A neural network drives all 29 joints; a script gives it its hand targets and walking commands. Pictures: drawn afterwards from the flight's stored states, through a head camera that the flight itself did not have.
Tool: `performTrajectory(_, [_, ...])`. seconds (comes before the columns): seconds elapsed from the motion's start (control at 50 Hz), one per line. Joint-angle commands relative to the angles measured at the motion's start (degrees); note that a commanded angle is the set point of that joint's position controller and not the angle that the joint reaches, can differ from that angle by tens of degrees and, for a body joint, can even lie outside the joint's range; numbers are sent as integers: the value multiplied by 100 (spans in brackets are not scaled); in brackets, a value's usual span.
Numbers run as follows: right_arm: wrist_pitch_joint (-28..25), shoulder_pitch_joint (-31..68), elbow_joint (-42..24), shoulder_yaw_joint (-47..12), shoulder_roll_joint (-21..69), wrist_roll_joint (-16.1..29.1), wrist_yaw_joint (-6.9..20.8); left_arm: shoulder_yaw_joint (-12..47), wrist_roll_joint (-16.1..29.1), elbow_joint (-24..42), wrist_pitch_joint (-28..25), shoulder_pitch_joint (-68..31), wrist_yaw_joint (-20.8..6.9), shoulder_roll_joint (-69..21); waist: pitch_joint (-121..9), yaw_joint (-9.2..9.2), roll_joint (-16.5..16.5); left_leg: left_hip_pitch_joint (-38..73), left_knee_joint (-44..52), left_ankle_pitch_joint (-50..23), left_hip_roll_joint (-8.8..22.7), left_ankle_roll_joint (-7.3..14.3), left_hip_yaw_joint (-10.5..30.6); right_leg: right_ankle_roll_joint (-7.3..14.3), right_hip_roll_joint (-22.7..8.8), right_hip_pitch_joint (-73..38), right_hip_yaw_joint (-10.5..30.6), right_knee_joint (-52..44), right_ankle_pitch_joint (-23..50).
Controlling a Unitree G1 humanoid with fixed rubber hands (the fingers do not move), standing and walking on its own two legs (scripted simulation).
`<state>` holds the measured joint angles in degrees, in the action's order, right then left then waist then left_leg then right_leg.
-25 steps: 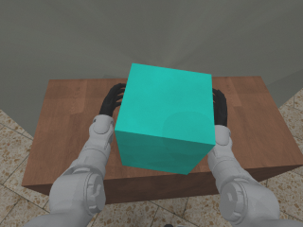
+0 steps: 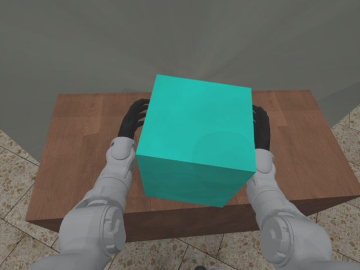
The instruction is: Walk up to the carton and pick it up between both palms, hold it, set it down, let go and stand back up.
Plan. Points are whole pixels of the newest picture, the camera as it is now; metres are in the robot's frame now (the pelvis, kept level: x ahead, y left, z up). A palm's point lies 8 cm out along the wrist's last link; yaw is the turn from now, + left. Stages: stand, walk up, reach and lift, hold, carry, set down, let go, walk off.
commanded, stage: reach and lift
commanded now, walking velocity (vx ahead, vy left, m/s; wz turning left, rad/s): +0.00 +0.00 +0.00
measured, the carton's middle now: (192, 147) +0.39 -0.04 -0.01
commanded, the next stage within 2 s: none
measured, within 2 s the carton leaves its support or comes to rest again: leaves its support in 0.64 s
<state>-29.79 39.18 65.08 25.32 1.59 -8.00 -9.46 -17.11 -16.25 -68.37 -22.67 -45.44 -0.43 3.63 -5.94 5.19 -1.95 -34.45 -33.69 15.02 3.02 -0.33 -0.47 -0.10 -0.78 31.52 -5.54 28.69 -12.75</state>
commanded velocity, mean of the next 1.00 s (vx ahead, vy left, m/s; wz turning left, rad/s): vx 0.00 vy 0.00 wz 0.00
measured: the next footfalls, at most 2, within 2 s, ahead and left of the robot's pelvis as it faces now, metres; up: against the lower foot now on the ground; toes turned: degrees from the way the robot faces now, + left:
none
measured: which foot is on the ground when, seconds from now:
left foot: down 0.00-1.00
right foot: down 0.00-1.00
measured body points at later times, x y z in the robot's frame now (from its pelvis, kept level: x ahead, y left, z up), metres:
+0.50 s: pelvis +0.00 +0.00 +0.00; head +0.08 +0.03 +0.44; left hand +0.43 +0.11 +0.02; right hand +0.38 -0.19 +0.03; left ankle +0.00 +0.12 -0.73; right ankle +0.00 -0.12 -0.73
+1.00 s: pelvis -0.02 +0.00 +0.00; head +0.06 +0.03 +0.44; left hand +0.42 +0.11 +0.03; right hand +0.36 -0.19 +0.04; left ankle +0.00 +0.12 -0.73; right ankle +0.00 -0.12 -0.73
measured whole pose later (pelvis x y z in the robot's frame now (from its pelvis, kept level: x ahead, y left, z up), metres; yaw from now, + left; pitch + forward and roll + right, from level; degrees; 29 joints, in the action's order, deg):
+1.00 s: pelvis -0.02 +0.00 +0.00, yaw +0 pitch +15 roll -2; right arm -38.9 37.7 66.8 25.3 2.2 -8.2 -10.8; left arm -16.9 -14.7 -71.7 -31.3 -45.5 2.2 3.0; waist -5.7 5.2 -2.0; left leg -34.4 -33.7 13.8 3.0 -0.3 -0.5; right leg -0.1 -0.8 31.5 -5.5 28.7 -11.5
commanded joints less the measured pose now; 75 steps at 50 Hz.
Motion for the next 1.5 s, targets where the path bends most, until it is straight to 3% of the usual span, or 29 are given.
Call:
performTrajectory(0.0, [11, 2279, 568, -1171, 3863, -1351, 548, 732, -458, -669, -239, -2658, -677, -2887, -2645, 257, 702, 1325, 280, -2065, -376, -151, -155, -41, 84, -1613, 185, -188, 3104])
performTrajectory(0.08, [31, 2288, 565, -1138, 3977, -1405, 515, 748, -428, -696, -255, -2699, -700, -2840, -2661, 239, 664, 1137, 370, -1637, -398, -129, -187, -88, 18, -1699, 253, -143, 2954])
performTrajectory(0.1, [23, 2202, 561, -1189, 3903, -1416, 511, 771, -417, -636, -256, -2673, -679, -2905, -2702, 334, 668, 1187, 334, -1816, -385, -143, -158, -80, 39, -1729, 186, -74, 3246])
performTrajectory(0.12, [-3, 2355, 524, -1206, 3974, -1348, 523, 804, -427, -580, -275, -2674, -691, -2958, -2889, 238, 628, 1206, 313, -1922, -368, -120, -130, -112, 32, -1785, 242, -77, 3351])
performTrajectory(0.2, [-51, 2312, 567, -1174, 3953, -1360, 505, 875, -423, -710, -249, -2627, -681, -3041, -2819, 308, 762, 1168, 315, -1988, -372, -174, -123, -89, 72, -1729, 170, -111, 3222])
performTrajectory(0.22, [-13, 2283, 676, -1173, 3883, -1370, 496, 728, -507, -726, -261, -2586, -680, -2904, -2682, 227, 651, 1191, 326, -1983, -374, -151, -127, -110, 47, -1669, 201, -148, 3239])
performTrajectory(0.28, [-204, 2413, 540, -1229, 3896, -1402, 470, 1099, -316, -496, -373, -2757, -633, -3157, -3109, 385, 742, 1363, 292, -2118, -333, -222, -79, -80, 111, -1604, 112, -116, 3317])
performTrajectory(0.3, [-182, 2374, 585, -1283, 3917, -1439, 475, 1063, -311, -540, -417, -2807, -614, -3099, -3138, 279, 768, 1365, 201, -2178, -351, -235, -135, -93, 104, -1591, 143, -94, 3319])
performTrajectory(0.32, [-227, 2419, 613, -1279, 3904, -1389, 469, 1110, -291, -535, -449, -2897, -611, -3118, -3098, 369, 839, 1390, 193, -2314, -353, -250, -134, -89, 117, -1538, 123, -87, 3382])
performTrajectory(0.4, [-444, 2429, 569, -1458, 3936, -1437, 462, 1097, -356, -512, -602, -2803, -565, -3199, -3507, 200, 864, 1544, 155, -2632, -372, -282, -126, -106, 119, -1750, 165, -85, 3880])
performTrajectory(0.42, [-502, 2318, 586, -1537, 3879, -1460, 450, 1209, -358, -304, -711, -2860, -534, -3217, -3595, 276, 845, 1587, 181, -2783, -350, -304, -99, -110, 137, -1803, 130, -99, 4038])
performTrajectory(0.44, [-548, 2383, 575, -1620, 3920, -1430, 455, 1265, -328, -293, -749, -2926, -518, -3230, -3675, 155, 946, 1589, 124, -2845, -340, -335, -106, -108, 153, -1797, 131, -61, 4055])
performTrajectory(0.46, [-615, 2444, 622, -1633, 3911, -1416, 463, 1331, -294, -337, -806, -2982, -502, -3304, -3626, 246, 909, 1570, 80, -2878, -326, -341, -96, -84, 168, -1667, 140, -70, 4050])
performTrajectory(0.48, [-660, 2472, 619, -1639, 3905, -1459, 467, 1226, -359, -352, -847, -2948, -491, -3174, -3663, 122, 807, 1607, 112, -2919, -332, -307, -119, -115, 166, -1778, 171, -108, 4085])
performTrajectory(0.5, [-715, 2379, 600, -1688, 3866, -1454, 449, 1273, -370, -380, -886, -2899, -492, -3251, -3618, 186, 810, 1667, 133, -2929, -336, -331, -143, -97, 160, -1723, 172, -143, 4156])
performTrajectory(0.56, [-968, 2581, 563, -1740, 3709, -1482, 482, 1536, -280, -221, -1093, -3076, -414, -3402, -3849, 151, 1074, 1911, 125, -3284, -290, -416, -74, -58, 248, -1546, 80, -175, 4002])
performTrajectory(0.6, [-1101, 2584, 642, -1687, 3592, -1564, 483, 1533, -287, -189, -1188, -3124, -371, -3452, -3893, 199, 1069, 2108, 127, -3304, -242, -455, -81, -26, 277, -1392, 39, -289, 3756])
performTrajectory(0.66, [-1278, 2683, 609, -1789, 3458, -1576, 539, 1542, -312, -55, -1298, -3200, -338, -3452, -3900, 52, 1004, 2235, 222, -3274, -212, -420, -82, 3, 342, -1202, 13, -413, 3324])
performTrajectory(0.76, [-1332, 2811, 721, -1653, 3240, -1722, 510, 1550, -327, -130, -1327, -3428, -343, -3320, -3518, 70, 1023, 2069, 497, -2438, -205, -356, -153, 54, 329, -873, -2, -642, 2406])
performTrajectory(0.86, [-1288, 2771, 855, -1687, 3215, -1748, 535, 1477, -295, -158, -1312, -3429, -303, -3238, -3570, 36, 1032, 1954, 581, -2254, -207, -310, -145, 79, 323, -841, 41, -603, 2268])
performTrajectory(0.9, [-1213, 2745, 616, -1844, 3167, -1625, 506, 1777, -124, 121, -1217, -3377, -259, -3397, -3801, 97, 1146, 2187, 566, -2405, -197, -386, -148, 109, 368, -803, 4, -666, 2302])
performTrajectory(0.94, [-1259, 2968, 510, -1822, 3126, -1658, 528, 1618, -221, -57, -1234, -3441, -274, -3199, -3668, -58, 1045, 1990, 561, -2262, -191, -347, -160, 98, 347, -873, 87, -676, 2178])
performTrajectory(1.0, [-1157, 2838, 629, -2036, 3137, -1478, 549, 1811, -41, 108, -1150, -3337, -245, -3355, -3803, -13, 1095, 2136, 652, -2309, -189, -324, -122, 138, 392, -859, 57, -715, 2166])
performTrajectory(1.16, [-1022, 2747, 277, -2605, 3098, -1078, 531, 2155, 115, 636, -1067, -3147, -186, -3426, -4225, -160, 1269, 2486, 425, -3337, -212, -471, -144, 121, 490, -1269, 171, -689, 2920])
performTrajectory(1.2, [-963, 2764, 434, -2665, 3016, -980, 573, 2214, 202, 620, -1037, -3129, -170, -3477, -4080, -32, 1273, 2538, 460, -3415, -209, -465, -54, 133, 500, -1201, 120, -740, 2884])
performTrajectory(1.24, [-904, 2819, 217, -2859, 3167, -862, 593, 2291, 198, 623, -980, -3059, -158, -3552, -4329, -207, 1298, 2473, 412, -3391, -245, -451, -96, 124, 497, -1329, 199, -664, 2931])
performTrajectory(1.42, [-232, 2791, -455, -3641, 3370, -82, 572, 2764, 524, 1302, -605, -3019, -83, -3809, -4055, -122, 1041, 2627, 515, -3477, -303, -418, -9, 29, 526, -2045, 284, -731, 3154])
performTrajectory(1.46, [-9, 3035, -873, -3756, 3499, 79, 518, 2974, 740, 1603, -445, -3357, -62, -4025, -4109, 15, 1085, 2735, 580, -3372, -326, -465, -5, 19, 507, -2078, 262, -786, 3051])
performTrajectory(1.48, [106, 3212, -1182, -3848, 3535, 107, 526, 3125, 861, 1823, -385, -3362, -36, -4128, -4168, -24, 1119, 2772, 601, -3486, -298, -469, 44, 39, 534, -2152, 268, -778, 3000])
